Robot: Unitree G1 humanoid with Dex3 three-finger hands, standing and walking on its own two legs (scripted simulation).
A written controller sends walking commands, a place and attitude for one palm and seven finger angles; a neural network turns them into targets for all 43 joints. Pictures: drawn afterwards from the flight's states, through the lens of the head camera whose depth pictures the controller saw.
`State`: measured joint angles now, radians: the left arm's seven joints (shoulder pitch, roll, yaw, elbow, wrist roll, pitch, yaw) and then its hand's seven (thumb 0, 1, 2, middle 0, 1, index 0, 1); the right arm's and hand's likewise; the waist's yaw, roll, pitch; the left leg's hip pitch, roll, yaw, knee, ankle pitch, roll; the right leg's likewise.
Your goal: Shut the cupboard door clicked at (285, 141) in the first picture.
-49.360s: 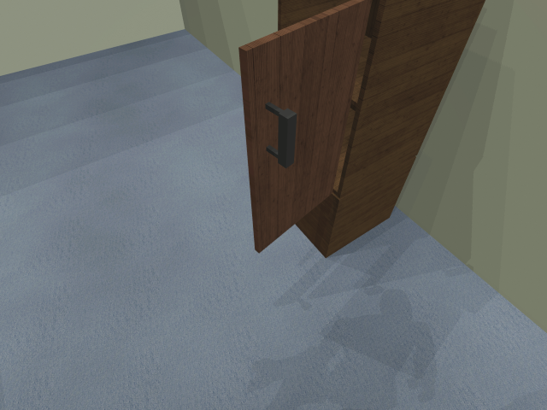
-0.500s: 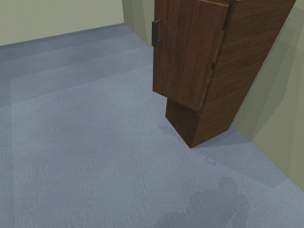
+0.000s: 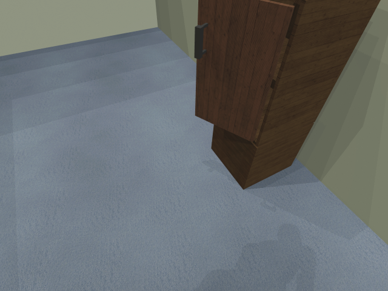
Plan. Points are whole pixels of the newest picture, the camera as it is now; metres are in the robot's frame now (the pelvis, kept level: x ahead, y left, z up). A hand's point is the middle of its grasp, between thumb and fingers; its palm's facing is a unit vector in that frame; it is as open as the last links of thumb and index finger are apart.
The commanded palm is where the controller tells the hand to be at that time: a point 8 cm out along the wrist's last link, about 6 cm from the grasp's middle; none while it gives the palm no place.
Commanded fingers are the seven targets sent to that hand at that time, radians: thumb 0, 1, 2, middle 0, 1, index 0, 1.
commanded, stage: look to check the result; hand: left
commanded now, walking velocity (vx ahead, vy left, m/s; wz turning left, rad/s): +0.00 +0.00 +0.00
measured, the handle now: (201, 40) +0.97 +0.02 +0.07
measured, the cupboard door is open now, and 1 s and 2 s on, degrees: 27 27 27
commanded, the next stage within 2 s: walk to a spot facing it in 0.36 s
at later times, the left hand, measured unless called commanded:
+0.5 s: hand out of the picture +0.05 +0.20 -0.17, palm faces +0.01 -0.97 -0.26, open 7.4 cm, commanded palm none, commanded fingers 0.00 0.90 0.90 -0.20 -0.30 -0.20 -0.30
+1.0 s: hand out of the picture +0.00 +0.22 -0.18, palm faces +0.28 -0.93 -0.23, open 7.4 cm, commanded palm none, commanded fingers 0.00 0.90 0.90 -0.20 -0.30 -0.20 -0.30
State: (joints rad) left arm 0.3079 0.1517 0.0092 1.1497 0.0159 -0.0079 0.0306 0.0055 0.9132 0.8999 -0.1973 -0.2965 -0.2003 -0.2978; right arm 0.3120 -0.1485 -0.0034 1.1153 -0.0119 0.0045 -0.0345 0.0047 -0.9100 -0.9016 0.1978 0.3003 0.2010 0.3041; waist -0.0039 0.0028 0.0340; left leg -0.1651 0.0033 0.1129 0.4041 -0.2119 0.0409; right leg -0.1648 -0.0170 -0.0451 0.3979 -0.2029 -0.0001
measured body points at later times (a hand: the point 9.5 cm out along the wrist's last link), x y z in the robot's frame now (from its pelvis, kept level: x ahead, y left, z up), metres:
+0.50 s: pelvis +0.01 -0.01 +0.00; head +0.01 -0.01 +0.45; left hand +0.05 +0.25 -0.15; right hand +0.05 -0.27 -0.15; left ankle +0.01 +0.09 -0.74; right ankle +0.01 -0.12 -0.74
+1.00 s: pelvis -0.01 +0.01 -0.01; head +0.03 +0.03 +0.44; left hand -0.01 +0.27 -0.17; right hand +0.08 -0.22 -0.16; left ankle +0.01 +0.10 -0.74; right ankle +0.00 -0.14 -0.68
